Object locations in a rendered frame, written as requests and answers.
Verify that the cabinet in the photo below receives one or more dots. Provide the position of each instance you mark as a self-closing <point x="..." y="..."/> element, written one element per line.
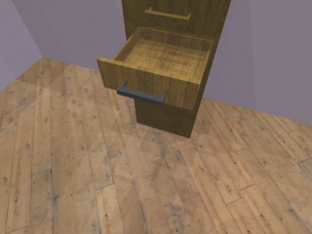
<point x="206" y="21"/>

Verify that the handle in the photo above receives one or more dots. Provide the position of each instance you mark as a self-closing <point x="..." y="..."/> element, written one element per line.
<point x="129" y="93"/>
<point x="153" y="15"/>

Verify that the drawer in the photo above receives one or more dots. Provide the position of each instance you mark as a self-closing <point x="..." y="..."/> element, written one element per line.
<point x="153" y="61"/>

